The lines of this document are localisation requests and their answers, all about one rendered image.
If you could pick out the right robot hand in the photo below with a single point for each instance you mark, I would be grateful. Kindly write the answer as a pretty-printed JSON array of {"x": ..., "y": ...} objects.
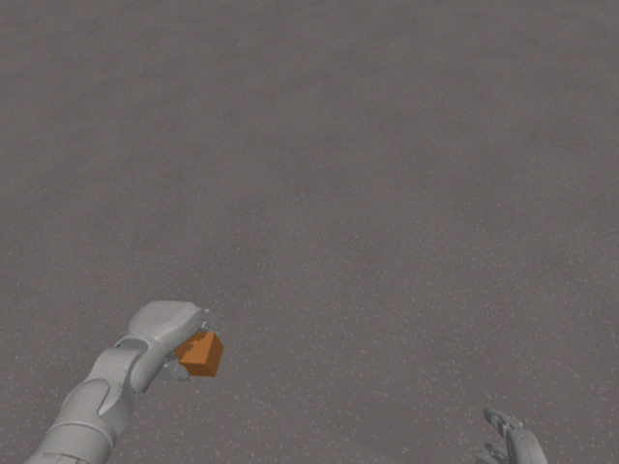
[{"x": 522, "y": 445}]

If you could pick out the small box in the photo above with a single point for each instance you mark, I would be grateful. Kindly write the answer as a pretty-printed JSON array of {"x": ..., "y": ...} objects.
[{"x": 201, "y": 354}]

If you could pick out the left robot hand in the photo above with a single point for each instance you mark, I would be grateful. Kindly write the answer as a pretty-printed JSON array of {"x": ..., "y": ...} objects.
[{"x": 171, "y": 324}]

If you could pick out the left robot arm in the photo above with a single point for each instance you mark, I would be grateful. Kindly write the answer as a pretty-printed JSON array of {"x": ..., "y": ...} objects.
[{"x": 100, "y": 408}]

